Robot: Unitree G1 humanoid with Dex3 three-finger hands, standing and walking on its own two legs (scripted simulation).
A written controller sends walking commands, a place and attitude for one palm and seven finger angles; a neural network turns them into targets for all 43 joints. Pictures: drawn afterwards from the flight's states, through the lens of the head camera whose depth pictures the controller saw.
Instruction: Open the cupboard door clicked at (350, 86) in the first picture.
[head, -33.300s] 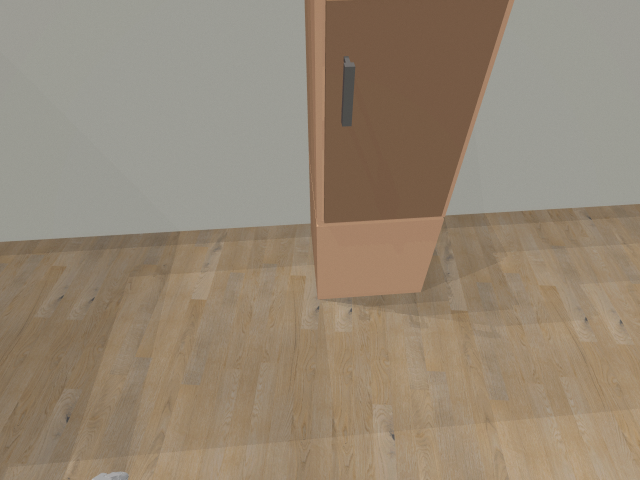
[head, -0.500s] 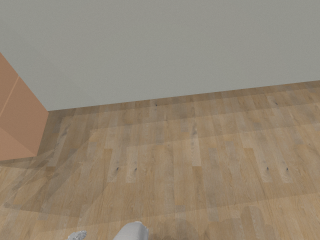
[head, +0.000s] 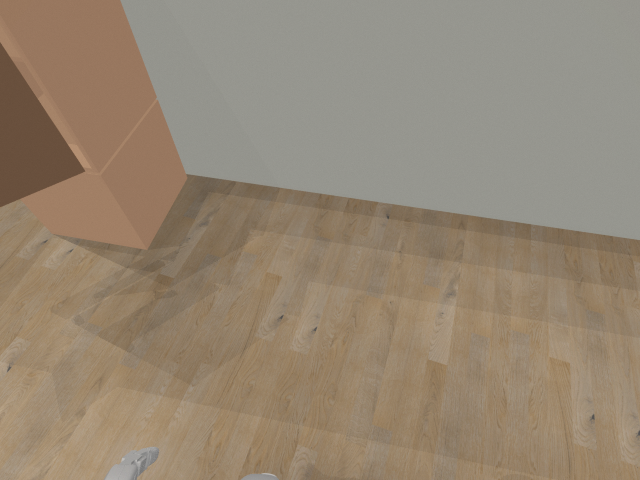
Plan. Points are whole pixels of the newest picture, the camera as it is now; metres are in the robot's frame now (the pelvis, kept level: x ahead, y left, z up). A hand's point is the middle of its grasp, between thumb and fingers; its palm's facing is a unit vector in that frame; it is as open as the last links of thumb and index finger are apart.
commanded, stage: turn to face it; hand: left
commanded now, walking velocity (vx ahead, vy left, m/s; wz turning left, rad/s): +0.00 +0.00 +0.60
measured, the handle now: out of the picture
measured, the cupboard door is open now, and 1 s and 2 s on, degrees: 49 49 49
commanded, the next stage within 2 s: take the last steps up to it in 0.94 s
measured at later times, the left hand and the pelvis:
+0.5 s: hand out of the picture +0.00 +0.23 -0.18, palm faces +0.35 -0.91 -0.23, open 7.4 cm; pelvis +0.01 +0.01 +0.00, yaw +19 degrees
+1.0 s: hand out of the picture -0.02 +0.16 -0.15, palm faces +0.54 -0.81 -0.23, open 7.4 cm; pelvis +0.03 -0.03 +0.01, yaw +33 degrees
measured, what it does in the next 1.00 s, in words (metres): steps on the spot, turning left: right foot, then left foot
